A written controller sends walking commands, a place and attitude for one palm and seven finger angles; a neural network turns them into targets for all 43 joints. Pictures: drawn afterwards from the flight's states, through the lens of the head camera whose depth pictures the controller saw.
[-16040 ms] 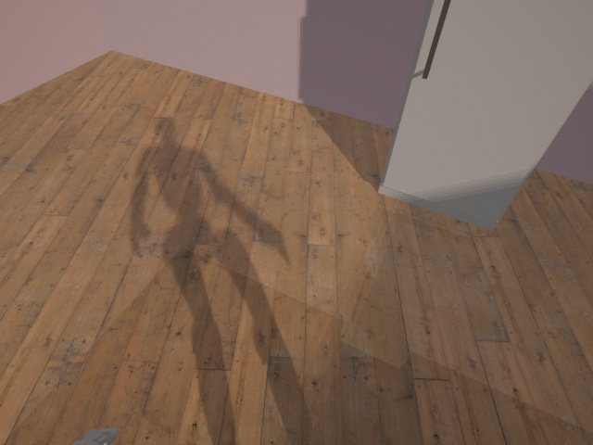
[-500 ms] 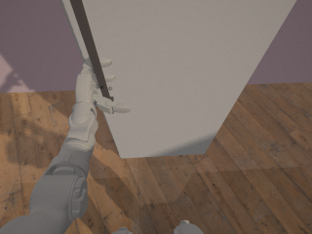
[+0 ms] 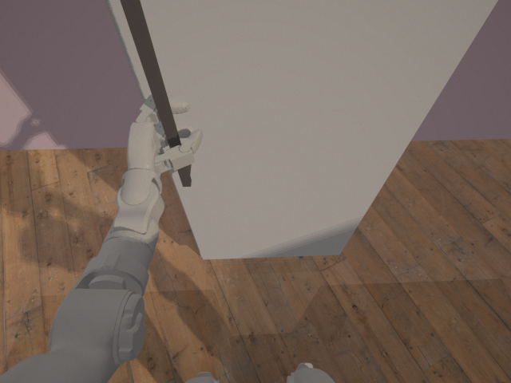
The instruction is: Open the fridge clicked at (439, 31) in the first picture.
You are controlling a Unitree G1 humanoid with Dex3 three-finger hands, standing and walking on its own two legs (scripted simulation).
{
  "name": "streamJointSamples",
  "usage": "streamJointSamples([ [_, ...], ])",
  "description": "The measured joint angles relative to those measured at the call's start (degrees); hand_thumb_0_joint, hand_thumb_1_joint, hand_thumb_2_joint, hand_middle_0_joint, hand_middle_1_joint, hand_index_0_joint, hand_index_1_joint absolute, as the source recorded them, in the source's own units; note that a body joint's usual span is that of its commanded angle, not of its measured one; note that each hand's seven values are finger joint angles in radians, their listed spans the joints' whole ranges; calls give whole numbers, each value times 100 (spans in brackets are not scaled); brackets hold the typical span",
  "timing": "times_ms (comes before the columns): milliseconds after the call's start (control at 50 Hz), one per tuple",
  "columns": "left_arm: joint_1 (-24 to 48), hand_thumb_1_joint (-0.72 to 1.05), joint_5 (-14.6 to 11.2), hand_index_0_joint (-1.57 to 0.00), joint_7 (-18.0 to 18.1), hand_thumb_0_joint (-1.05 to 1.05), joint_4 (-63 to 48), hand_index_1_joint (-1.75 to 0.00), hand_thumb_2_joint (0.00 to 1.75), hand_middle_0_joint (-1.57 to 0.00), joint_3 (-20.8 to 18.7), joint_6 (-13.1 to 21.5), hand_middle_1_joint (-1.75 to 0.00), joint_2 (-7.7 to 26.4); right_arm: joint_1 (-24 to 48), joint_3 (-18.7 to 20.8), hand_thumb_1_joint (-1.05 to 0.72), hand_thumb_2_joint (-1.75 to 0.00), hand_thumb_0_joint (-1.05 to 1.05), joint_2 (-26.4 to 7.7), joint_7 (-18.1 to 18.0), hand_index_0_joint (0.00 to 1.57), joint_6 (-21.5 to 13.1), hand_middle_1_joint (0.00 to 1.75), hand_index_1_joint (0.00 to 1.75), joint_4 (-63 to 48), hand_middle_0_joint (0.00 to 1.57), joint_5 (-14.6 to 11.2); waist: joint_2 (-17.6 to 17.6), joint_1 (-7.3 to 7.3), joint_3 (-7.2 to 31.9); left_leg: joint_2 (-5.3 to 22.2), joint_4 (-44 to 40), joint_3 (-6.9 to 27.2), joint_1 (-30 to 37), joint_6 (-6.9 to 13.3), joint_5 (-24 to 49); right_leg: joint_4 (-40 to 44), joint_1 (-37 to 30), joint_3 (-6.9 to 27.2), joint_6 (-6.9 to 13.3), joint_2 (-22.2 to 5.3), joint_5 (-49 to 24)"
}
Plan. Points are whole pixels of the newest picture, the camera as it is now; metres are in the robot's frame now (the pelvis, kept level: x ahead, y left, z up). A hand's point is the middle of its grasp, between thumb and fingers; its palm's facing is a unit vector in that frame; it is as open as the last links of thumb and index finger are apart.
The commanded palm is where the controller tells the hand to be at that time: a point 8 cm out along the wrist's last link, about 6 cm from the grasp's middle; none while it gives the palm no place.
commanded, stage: grip the handle and tug to test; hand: left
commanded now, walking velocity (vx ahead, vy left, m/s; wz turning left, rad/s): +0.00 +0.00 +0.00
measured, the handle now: (158, 73) +0.52 +0.13 +0.18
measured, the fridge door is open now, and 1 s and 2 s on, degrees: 0 2 29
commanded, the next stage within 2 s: pull the door a little, standing still in 0.84 s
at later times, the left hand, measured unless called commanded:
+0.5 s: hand (183, 145) +0.46 +0.11 +0.09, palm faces +0.02 -1.00 -0.01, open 5.3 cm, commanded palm +0.43 +0.15 +0.09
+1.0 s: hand (183, 154) +0.44 +0.11 +0.09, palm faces -0.01 -1.00 +0.00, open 5.7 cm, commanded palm +0.41 +0.16 +0.09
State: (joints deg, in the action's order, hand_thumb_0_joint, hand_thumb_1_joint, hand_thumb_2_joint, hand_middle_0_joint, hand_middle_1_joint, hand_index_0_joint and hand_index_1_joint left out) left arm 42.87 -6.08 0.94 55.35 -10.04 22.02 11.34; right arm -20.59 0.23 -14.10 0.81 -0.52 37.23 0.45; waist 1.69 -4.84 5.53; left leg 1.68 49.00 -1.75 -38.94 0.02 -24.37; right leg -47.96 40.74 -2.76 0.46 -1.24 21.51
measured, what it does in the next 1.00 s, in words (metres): stands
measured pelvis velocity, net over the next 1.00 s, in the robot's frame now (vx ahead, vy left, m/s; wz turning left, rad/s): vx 0.03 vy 0.01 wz -0.03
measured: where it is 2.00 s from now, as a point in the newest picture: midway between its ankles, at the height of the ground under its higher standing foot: outside the picture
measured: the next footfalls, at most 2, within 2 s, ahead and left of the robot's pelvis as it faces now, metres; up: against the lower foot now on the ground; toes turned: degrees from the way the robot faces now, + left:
none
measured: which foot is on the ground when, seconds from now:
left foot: down 0.00-1.00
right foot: down 0.00-1.00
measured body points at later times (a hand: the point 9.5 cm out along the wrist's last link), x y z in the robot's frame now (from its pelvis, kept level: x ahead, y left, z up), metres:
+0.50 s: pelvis +0.00 +0.00 +0.00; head +0.08 -0.01 +0.44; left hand +0.46 +0.16 +0.09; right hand +0.06 -0.26 -0.13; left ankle -0.01 +0.12 -0.70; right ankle +0.01 -0.12 -0.70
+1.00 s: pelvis +0.03 +0.01 +0.01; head +0.09 +0.00 +0.46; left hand +0.44 +0.16 +0.09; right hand +0.10 -0.25 -0.11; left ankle -0.01 +0.12 -0.70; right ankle +0.01 -0.12 -0.70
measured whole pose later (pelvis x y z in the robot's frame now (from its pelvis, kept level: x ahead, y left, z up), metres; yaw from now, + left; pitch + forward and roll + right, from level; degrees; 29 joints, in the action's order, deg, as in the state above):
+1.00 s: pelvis +0.03 +0.01 +0.01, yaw -2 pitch +13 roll -1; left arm 26.0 -7.0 0.6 34.2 -7.6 16.4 8.1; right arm -20.8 0.7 -13.4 1.5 -0.2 34.3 -0.3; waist 2.1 -3.7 6.4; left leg 2.1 44.4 -3.2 -32.4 0.3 -25.2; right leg -43.5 34.9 -1.3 -0.1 -0.5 21.9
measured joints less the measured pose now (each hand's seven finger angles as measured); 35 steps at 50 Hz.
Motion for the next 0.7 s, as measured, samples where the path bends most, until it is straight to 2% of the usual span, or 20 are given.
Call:
streamJointSamples([
  [100, -21, 68, 6, -36, -51, 1, 0, -137, 80, -40, -25, 6, -136, 17, -14, -12, -90, -90, 1, 3, -1, 20, 9, 30, 30, 9, 20, -7, -7, -1, -5, 6, -21, 3, 34, -4, -4, 18, -32, -2, 6, 8, 5],
  [180, -21, 78, -6, -38, -79, 1, 7, -139, 85, -41, -17, 7, -138, 29, -24, -12, -90, -90, 1, 2, -11, 20, 14, 30, 30, 8, 20, -16, -11, -3, -4, 10, -30, 16, 42, -9, -2, 34, -48, -14, 10, 12, 4],
  [500, 44, 78, 1, -38, -70, 1, 58, -140, 83, -41, 28, 25, -140, 2, 10, -12, -90, -90, 1, 3, -5, 20, 18, 30, 30, 22, 20, -12, -13, 21, -9, -10, -11, 38, 10, -5, 0, 16, -27, -31, 6, -6, 11],
  [700, -348, 80, -67, -36, -139, 2, -421, -140, 82, -38, -50, -181, -140, 11, -19, -14, -90, -90, 1, 10, 19, 20, 46, 30, 30, -140, 20, -46, -15, -9, 39, 31, -122, -65, 162, 8, -17, 119, -127, 70, -8, 44, -13],
])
